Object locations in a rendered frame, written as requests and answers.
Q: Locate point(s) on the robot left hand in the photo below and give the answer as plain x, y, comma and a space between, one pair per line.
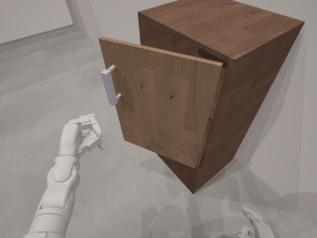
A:
75, 143

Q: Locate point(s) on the cupboard door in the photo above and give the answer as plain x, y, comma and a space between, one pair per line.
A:
166, 97

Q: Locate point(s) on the handle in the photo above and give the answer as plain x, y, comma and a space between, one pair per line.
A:
109, 86

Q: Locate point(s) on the robot left forearm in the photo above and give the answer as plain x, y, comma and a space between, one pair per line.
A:
54, 211

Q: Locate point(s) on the robot right hand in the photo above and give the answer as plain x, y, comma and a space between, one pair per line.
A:
262, 230

